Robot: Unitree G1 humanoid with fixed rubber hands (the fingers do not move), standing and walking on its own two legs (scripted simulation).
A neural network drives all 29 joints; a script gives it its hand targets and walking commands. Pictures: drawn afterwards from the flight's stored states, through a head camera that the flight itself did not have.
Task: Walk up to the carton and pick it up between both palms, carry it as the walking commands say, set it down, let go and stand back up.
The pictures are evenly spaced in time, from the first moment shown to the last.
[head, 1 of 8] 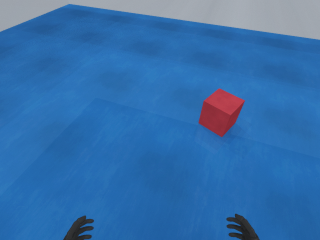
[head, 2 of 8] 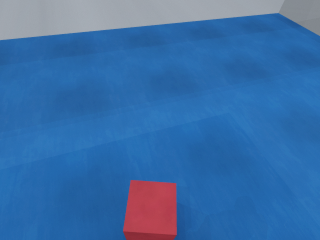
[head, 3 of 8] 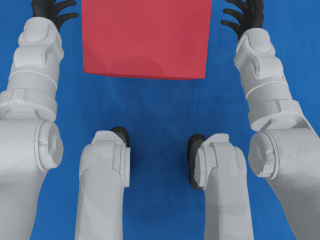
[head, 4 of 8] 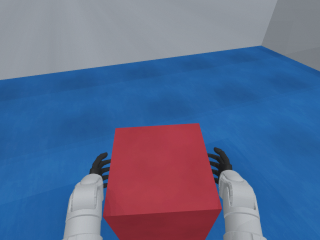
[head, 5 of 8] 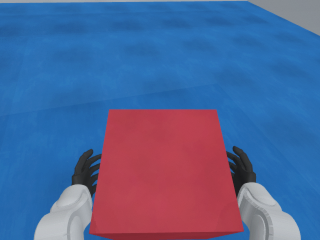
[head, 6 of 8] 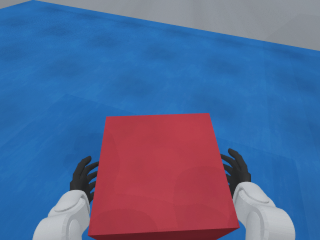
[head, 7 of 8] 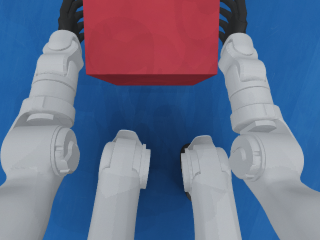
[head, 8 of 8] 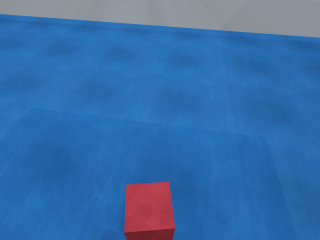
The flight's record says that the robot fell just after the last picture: no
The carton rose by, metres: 0.69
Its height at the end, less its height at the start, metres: +0.00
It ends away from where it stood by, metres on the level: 4.10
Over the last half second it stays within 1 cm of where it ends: yes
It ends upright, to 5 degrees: yes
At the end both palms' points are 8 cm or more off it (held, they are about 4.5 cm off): yes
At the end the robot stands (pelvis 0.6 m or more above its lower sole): yes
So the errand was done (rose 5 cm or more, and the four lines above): yes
